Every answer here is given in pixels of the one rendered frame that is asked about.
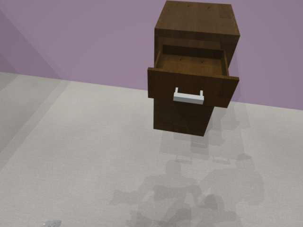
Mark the handle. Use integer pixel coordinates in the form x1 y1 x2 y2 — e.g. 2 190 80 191
173 87 204 105

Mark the cabinet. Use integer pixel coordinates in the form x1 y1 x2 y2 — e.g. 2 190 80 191
153 0 240 137

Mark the drawer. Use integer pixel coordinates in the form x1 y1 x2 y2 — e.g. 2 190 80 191
147 44 239 108

